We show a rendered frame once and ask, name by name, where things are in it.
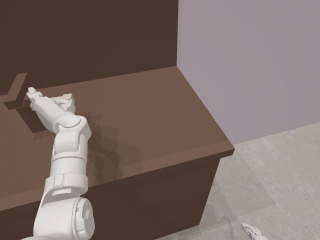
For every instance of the right robot hand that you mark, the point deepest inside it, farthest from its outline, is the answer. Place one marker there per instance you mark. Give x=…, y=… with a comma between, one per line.
x=253, y=232

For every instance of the robot left forearm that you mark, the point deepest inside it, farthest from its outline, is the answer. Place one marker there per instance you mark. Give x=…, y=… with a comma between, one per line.
x=67, y=178

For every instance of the tap lever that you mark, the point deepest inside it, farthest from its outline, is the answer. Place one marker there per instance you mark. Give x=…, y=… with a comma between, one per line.
x=65, y=97

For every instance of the left robot hand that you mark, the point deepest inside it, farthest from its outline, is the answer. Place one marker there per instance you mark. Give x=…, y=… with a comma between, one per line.
x=47, y=109

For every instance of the counter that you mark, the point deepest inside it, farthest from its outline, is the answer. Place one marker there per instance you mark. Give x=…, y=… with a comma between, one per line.
x=154, y=147

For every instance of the robot left upper arm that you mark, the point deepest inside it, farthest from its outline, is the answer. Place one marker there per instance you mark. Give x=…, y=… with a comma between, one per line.
x=69, y=219

